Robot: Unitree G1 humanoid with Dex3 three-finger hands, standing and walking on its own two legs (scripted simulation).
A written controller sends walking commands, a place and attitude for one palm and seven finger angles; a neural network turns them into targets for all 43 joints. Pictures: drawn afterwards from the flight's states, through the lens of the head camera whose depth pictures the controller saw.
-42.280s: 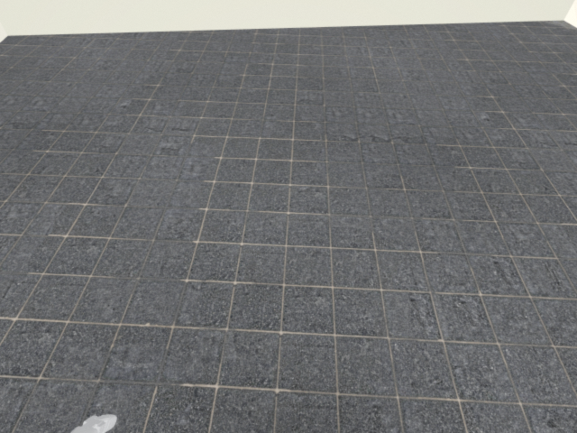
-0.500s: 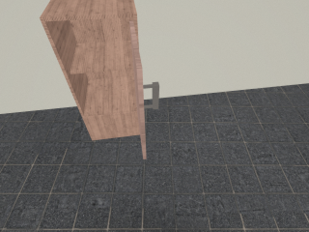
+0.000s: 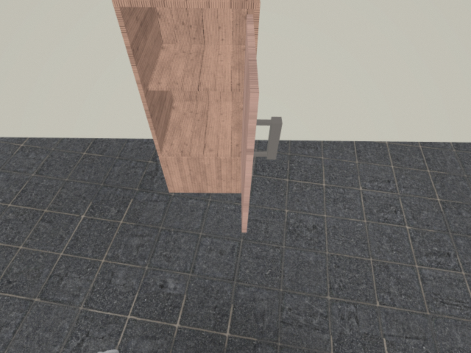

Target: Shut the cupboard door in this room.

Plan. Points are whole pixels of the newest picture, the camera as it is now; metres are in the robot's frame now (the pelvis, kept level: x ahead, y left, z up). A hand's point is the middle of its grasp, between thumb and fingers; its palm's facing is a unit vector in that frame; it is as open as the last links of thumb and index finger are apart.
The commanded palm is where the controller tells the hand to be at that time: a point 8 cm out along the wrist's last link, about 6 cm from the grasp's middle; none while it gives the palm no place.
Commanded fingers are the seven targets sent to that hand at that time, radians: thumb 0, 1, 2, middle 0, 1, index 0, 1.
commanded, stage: turn or walk to find it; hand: left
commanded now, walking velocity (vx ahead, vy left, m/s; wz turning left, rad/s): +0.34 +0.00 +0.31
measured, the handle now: (265, 139) +0.61 -0.05 -0.03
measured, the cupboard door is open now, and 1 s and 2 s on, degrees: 90 90 90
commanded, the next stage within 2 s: stand and wait in 0.14 s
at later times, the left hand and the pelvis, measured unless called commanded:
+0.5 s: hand out of the picture -0.02 +0.08 -0.15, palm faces +0.26 -0.95 -0.18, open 7.4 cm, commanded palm none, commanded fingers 0.00 0.90 0.90 -0.20 -0.30 -0.20 -0.30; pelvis +0.12 -0.03 +0.00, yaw +9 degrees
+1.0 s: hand (175, 317) +0.22 +0.14 -0.18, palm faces +0.10 -0.97 -0.21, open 7.4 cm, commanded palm none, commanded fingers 0.00 0.90 0.90 -0.20 -0.30 -0.20 -0.30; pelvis +0.18 -0.05 -0.01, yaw +4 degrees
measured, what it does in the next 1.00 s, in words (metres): walks ahead: right foot, then left foot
